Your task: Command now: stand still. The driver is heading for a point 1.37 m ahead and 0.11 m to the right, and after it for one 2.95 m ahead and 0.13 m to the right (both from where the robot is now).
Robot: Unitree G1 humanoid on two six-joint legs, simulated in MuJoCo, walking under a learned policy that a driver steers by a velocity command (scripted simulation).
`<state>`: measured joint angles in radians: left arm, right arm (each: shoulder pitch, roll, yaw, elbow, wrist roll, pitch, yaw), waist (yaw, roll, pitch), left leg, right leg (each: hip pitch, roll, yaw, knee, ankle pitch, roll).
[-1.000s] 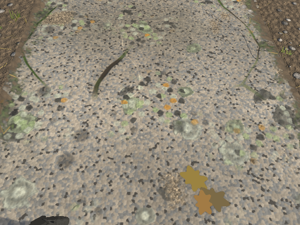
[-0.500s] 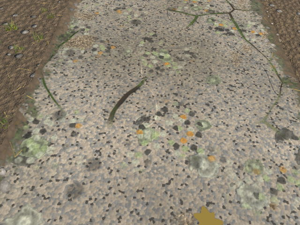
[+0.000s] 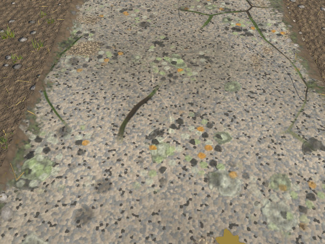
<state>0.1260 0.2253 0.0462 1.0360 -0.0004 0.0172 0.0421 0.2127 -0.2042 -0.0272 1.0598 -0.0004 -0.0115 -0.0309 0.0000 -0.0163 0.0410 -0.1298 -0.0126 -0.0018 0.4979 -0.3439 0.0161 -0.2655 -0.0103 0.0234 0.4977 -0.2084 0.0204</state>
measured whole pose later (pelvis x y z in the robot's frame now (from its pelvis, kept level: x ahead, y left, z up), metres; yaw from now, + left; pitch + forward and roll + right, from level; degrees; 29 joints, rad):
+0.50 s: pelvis +0.00 +0.00 +0.00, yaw +0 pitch -1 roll +0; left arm 0.16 0.21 0.04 1.12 0.00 0.02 0.05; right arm 0.28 -0.18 -0.02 1.11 0.00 -0.01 -0.04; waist 0.00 -0.01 0.04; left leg -0.12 -0.02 0.01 0.47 -0.33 0.02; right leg -0.26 -0.01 0.03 0.48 -0.19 0.02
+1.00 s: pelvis +0.00 +0.00 +0.00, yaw -1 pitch -1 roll +0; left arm 0.19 0.19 0.03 1.13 0.00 0.02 0.05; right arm 0.33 -0.16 -0.01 1.10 0.00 -0.02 -0.04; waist 0.00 -0.01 0.04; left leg -0.12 -0.02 0.01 0.47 -0.33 0.02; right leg -0.27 -0.01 0.04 0.48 -0.20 0.02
